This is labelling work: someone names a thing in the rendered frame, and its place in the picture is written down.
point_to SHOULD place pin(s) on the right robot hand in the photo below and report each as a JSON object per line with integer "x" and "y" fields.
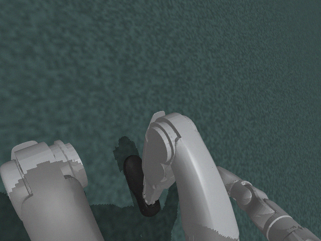
{"x": 229, "y": 179}

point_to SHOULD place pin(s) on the right robot arm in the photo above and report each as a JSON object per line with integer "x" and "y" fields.
{"x": 269, "y": 218}

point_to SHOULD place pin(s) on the right robot foot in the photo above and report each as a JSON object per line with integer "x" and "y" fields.
{"x": 134, "y": 175}

